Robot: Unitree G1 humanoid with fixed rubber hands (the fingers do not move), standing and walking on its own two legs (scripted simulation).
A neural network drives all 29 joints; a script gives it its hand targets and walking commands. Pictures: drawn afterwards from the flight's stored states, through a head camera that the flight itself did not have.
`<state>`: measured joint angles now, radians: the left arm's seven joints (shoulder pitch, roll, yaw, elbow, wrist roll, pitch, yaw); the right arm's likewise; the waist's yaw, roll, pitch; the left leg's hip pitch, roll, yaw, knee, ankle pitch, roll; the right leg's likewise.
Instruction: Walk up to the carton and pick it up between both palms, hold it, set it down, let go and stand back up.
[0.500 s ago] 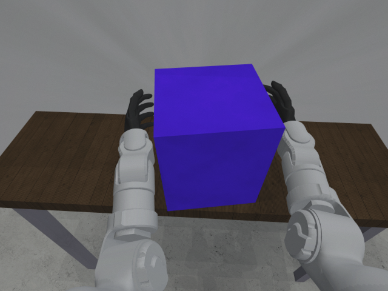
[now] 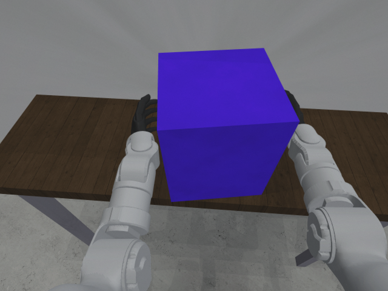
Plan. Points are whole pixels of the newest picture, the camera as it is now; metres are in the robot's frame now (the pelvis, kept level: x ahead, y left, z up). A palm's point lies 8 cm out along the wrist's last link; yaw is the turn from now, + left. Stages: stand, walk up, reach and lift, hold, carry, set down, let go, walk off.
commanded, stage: set down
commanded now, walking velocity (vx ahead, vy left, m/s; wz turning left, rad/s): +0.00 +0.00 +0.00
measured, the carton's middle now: (214, 130) +0.41 +0.00 +0.09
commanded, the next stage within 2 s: none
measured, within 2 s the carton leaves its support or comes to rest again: neither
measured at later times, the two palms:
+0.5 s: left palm (117, 90) +0.40 +0.18 +0.20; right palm (363, 77) +0.46 -0.26 +0.21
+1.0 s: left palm (97, 73) +0.38 +0.20 +0.24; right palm (366, 58) +0.46 -0.24 +0.25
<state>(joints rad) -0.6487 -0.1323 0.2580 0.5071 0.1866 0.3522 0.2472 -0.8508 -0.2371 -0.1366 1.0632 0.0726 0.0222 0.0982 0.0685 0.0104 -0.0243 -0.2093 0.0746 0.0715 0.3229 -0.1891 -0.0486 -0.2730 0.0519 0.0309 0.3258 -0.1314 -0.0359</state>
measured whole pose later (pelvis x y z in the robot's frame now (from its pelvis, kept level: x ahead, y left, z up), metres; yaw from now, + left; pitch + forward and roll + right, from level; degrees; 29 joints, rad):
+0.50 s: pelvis -0.01 -0.01 +0.00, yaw +0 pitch +10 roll +0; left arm -0.85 0.12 0.17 0.43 -0.10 0.59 0.23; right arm -1.08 -0.65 0.13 1.06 0.46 0.26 0.18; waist 0.11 0.02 -0.14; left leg -0.34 0.08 0.05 0.34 -0.17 -0.05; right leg -0.40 0.06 0.02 0.34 -0.11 -0.05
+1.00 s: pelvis -0.01 +0.01 +0.00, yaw +1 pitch +10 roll +0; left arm -0.86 0.16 0.14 0.19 -0.16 0.79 0.27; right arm -1.11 -0.70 0.07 0.94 0.49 0.36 0.20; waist 0.10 0.04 -0.15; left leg -0.37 0.05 0.02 0.36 -0.18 -0.04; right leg -0.39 0.05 0.03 0.30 -0.09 -0.03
